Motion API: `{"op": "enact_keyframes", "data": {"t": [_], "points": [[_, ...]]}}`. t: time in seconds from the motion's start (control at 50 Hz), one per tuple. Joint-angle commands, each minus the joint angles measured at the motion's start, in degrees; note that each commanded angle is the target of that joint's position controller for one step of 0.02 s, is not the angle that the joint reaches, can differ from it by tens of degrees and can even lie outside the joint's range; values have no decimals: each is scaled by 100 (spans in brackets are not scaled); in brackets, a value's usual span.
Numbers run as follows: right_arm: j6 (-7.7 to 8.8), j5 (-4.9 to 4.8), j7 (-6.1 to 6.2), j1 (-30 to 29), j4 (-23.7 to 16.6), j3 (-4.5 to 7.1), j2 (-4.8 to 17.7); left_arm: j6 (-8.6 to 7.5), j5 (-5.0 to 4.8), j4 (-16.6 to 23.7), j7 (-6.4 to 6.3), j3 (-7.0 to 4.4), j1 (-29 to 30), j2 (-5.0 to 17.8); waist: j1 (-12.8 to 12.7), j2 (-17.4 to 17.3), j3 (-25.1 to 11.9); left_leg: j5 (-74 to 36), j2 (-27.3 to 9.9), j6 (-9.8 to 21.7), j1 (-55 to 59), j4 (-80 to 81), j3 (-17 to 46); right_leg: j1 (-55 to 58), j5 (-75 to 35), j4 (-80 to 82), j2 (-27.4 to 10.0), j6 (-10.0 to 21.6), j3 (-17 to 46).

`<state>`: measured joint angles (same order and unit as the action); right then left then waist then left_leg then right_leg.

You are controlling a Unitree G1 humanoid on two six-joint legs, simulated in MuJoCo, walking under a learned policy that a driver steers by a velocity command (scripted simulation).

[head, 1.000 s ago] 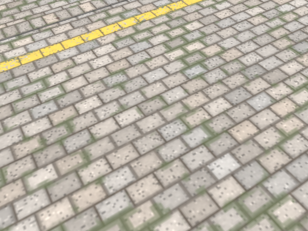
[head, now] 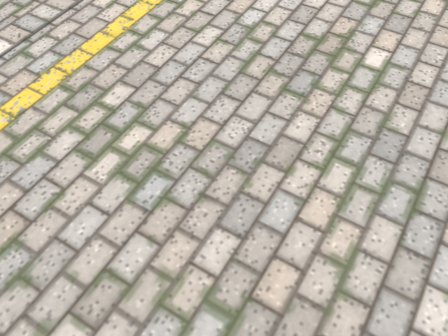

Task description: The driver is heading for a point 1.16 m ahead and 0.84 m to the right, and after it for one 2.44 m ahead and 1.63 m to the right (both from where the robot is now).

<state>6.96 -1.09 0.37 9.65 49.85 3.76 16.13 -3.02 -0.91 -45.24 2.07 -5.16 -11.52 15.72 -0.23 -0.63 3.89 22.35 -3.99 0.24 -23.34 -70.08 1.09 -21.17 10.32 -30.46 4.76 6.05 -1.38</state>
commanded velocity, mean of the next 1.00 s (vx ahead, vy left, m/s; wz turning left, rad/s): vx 0.50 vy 0.00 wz -0.59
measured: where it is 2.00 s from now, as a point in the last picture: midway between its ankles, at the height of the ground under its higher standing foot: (356, 186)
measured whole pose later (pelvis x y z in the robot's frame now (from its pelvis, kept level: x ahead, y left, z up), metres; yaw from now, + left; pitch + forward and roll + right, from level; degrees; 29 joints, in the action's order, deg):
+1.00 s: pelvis +0.52 -0.12 +0.00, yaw -35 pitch +2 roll +1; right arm 5.7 -1.2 -0.5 12.8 46.4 3.3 17.9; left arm -2.3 -1.0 -36.2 2.1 -4.2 -10.6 16.9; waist 1.1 -0.8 3.9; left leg 23.6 -4.3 -0.2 -21.2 -68.8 0.1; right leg -23.4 10.7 -32.4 3.7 4.9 -1.0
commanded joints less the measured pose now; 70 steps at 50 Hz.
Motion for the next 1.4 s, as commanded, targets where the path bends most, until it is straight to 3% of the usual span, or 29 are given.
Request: {"op": "enact_keyframes", "data": {"t": [0.02, 0.1, 0.16, 0.24, 0.3, 0.34, 0.36, 0.38, 0.4, 0.42, 0.44, 0.46, 0.5, 0.6, 0.7, 0.78, 0.84, 0.88, 0.9, 0.92, 0.94, 0.96, 0.98, 1.02, 1.08, 1.18, 1.3, 1.36, 1.4], "points": [[34, 109, 10, 63, -410, 197, 706, -140, 52, 458, -80, -117, -8, 612, 128, 174, -760, -475, -390, -21, -1220, 528, 377, 1419, -1081, 1711, -1544, 1112, 2296], [-96, 207, 40, -579, -676, 126, 448, -154, -5, 392, -245, -186, -388, 907, 3, 177, -463, -1478, -191, -346, -1341, 1937, 194, 967, -1568, 1853, -1268, 1034, 1740], [-60, 165, -22, -1159, -853, 53, 300, -100, -28, 349, -297, -182, -605, 890, -235, 424, -348, -2571, 104, -356, -989, 3271, 139, 761, -1041, 1772, -973, 743, 1495], [10, 69, -119, -1631, -1095, 45, 408, -58, -62, 219, -297, -181, -942, 867, -431, 567, -279, -2832, 303, -257, -724, 4028, 219, 1020, -619, 1478, -1125, 610, 1881], [102, 56, -187, -1532, -1140, 100, 612, 9, -50, 215, -349, -185, -990, 861, -322, 695, -336, -2212, 357, -99, -552, 4325, 317, 1543, -722, 945, -1325, 535, 2369], [164, 73, -168, -822, -968, 191, 772, 51, -31, 293, -359, -161, -832, 798, 70, 842, -595, -1967, 447, 123, 398, 4596, 149, 1542, -1330, 359, -1155, 377, 2436], [196, 167, -135, -82, -847, 276, 989, 38, 4, 394, -330, -68, -728, 562, 432, 691, -1205, -1998, 14, 405, 1683, 4451, 460, 1137, -1408, -663, -840, 187, 2172], [174, 253, -87, 814, -765, 385, 1388, 9, 12, 529, -328, 19, -1040, 268, 572, -235, -2110, -1490, -1173, 980, 3742, 4383, 1995, -368, -239, -2507, -201, -195, 1505], [85, 169, -128, 1117, -591, 399, 1409, -37, -111, 634, -329, 90, -1573, 243, 358, -1996, -2595, -194, -2090, 1564, 4712, 5038, 4318, -1891, 2395, -3964, 67, -404, 1165], [39, 68, -127, 834, -723, 258, 875, -28, -176, 531, -327, -27, -1385, 815, 434, -1209, -1883, 756, -1977, 1373, 4192, 5261, 4104, -2424, 2119, -4552, -372, -447, 1325], [-27, 82, -96, 555, -796, 187, 630, 7, -138, 622, -318, -69, -819, 977, 504, -653, -1184, 525, -1737, 1129, 3395, 5334, 3142, -2481, 1634, -4631, -585, -474, 1076], [-64, 149, -94, 278, -792, 152, 572, 20, -67, 707, -311, -73, -527, 904, 376, -309, -708, -142, -1500, 1037, 2575, 5497, 2479, -2294, 1254, -4399, -778, -481, 952], [-54, 206, -83, 51, -731, 96, 424, 77, -58, 755, -265, -90, -516, 701, 120, -496, -411, -963, -1154, 941, 1743, 5778, 1586, -1835, 889, -3945, -1083, -448, 919], [24, 142, -74, 169, -539, 211, 708, 173, -47, 1010, -229, -9, -212, 397, 96, -351, -316, -2104, -1169, 1141, 1683, 6187, 471, -2089, 168, -3062, -1253, -586, 763], [-84, 107, -28, 338, -446, 245, 897, 86, -46, 1214, -53, 77, 556, 265, 378, -266, -157, -2607, -965, 903, 1934, 6167, -571, -1814, -1145, -1471, -1130, -543, 320], [-217, 5, -20, 665, -318, 300, 1111, 93, -67, 1491, 79, 93, 1103, 285, 515, -283, 53, -2903, -1193, 779, 2514, 5984, -861, -1757, -843, -775, -989, -368, 5], [-335, -81, 21, 622, -332, 373, 1362, 133, -22, 1535, 112, -54, 754, 578, 133, -525, -291, -5361, -1243, 613, 2861, 4943, -1174, -915, 49, -579, -512, -34, -409], [-394, -79, 72, 566, -381, 315, 1250, 184, -44, 1089, 18, -380, -942, 1129, -794, -329, -1174, -5660, -923, 308, 1968, 2654, -1459, 1555, -310, -59, -82, 376, -431], [-344, 180, 53, 788, -586, 125, 678, 231, -77, 962, -111, -525, -1505, 1709, -738, 859, -1654, -2103, -447, 9, -74, 628, -1465, 3436, -278, -32, -1341, 911, 1624], [-133, 170, -16, 862, -885, -32, 388, 130, -79, 1189, -73, -478, -1248, 1946, -340, 1590, -2536, 1251, 591, -160, -1760, -889, -255, 4489, 808, 991, -2402, 1917, 4804], [28, -67, -101, 253, -950, 92, 932, 47, -28, 1178, -23, -301, -1256, 1365, -697, 789, -2286, 860, 247, -54, -2395, -1092, 396, 4330, 900, 1333, -2366, 1591, 4412], [100, -167, -140, 78, -988, 70, 920, -10, -3, 1093, -19, -213, -1092, 1105, -578, 656, -1562, 374, 14, 67, -2478, -750, 279, 3586, 533, 1327, -2186, 1362, 3529], [109, -59, -100, 94, -907, 52, 841, -36, -4, 1109, -23, -149, -686, 941, -291, 161, -1111, -52, -250, 62, -2144, -232, 255, 2677, -40, 1335, -1938, 1148, 2865], [-20, 72, -93, 300, -783, 103, 887, -65, 98, 1205, -60, -34, -162, 675, 73, 374, -808, -473, -503, -18, -1390, 331, 272, 1564, -975, 1572, -1643, 1013, 2176], [-182, 136, -82, 328, -750, 63, 674, -157, 87, 1058, -118, -49, -212, 791, 158, 318, -662, -936, -462, -235, -1230, 899, 132, 1041, -1670, 1882, -1526, 1079, 1636], [-164, 124, -126, -579, -972, -41, 427, -156, 55, 762, -226, -44, -555, 865, -190, 355, -316, -2703, -267, -327, -1295, 2805, 31, 1080, -1418, 2011, -1217, 739, 958], [-72, 48, -302, -1297, -1253, -63, 472, -90, -5, 355, -234, -78, -1090, 974, -457, 433, -2, -2687, -9, -25, -1444, 3918, 25, 1968, -1172, 1692, -1671, 637, 1198], [-42, 63, -348, -969, -1229, -10, 611, -7, -6, 264, -272, -110, -1054, 1044, -221, 604, -159, -1973, 159, 241, -990, 4123, -100, 2408, -2209, 1213, -1806, 447, 1262], [-30, 105, -281, 276, -908, 174, 965, 41, 34, 296, -288, -52, -907, 964, 438, 533, -1025, -2153, 341, 568, 942, 4170, -311, 2070, -3631, -312, -1335, 174, 878]]}}
Keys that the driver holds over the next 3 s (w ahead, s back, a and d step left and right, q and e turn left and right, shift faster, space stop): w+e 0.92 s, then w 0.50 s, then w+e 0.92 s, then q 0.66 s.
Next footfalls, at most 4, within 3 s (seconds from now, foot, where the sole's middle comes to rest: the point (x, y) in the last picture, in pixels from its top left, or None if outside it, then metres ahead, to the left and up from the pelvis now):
0.36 left None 0.41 0.12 -0.77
0.88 right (321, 294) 0.56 -0.24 -0.77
1.40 left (309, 188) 0.95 -0.25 -0.77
1.96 right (413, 176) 1.00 -0.62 -0.77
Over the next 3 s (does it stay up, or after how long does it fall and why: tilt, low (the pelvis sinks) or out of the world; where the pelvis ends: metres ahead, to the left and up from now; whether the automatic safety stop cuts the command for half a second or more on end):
stays up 1.17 -0.77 0.01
